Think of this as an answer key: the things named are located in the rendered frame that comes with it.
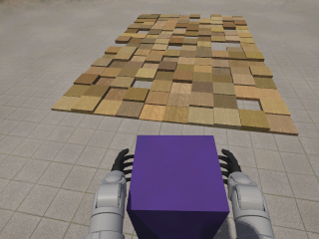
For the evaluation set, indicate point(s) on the robot right hand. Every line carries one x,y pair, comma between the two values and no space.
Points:
231,166

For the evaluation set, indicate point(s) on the carton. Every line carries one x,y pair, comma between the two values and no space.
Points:
176,189

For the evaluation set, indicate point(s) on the robot left hand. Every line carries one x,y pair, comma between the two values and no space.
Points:
119,164

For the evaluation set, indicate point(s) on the right robot forearm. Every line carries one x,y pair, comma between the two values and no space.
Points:
249,208

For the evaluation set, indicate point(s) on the left robot forearm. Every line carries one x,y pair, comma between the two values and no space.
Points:
108,210

